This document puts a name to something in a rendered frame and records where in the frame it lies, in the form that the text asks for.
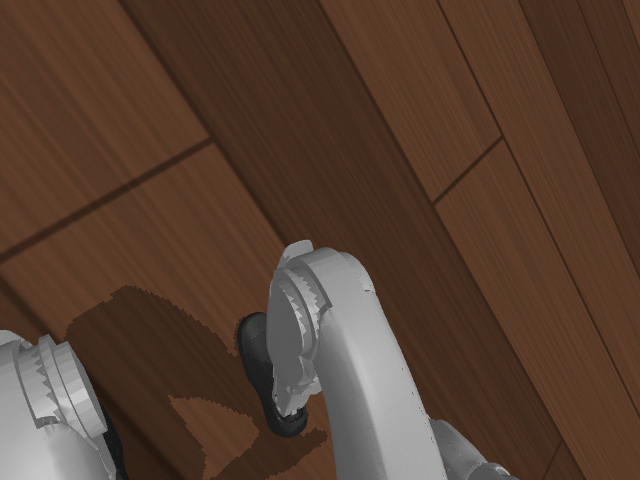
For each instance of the right robot arm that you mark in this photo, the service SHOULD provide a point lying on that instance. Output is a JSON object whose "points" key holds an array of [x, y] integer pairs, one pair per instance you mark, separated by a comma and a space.
{"points": [[491, 471]]}

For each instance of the right robot foot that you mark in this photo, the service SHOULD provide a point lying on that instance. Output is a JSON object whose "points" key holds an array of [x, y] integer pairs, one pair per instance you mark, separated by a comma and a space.
{"points": [[252, 346]]}

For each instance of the left robot foot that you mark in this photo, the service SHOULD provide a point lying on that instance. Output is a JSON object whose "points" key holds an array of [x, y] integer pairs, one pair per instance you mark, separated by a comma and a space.
{"points": [[115, 447]]}

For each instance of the right robot hand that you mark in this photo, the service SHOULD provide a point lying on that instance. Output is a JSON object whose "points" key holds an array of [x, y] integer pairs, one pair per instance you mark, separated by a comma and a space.
{"points": [[458, 455]]}

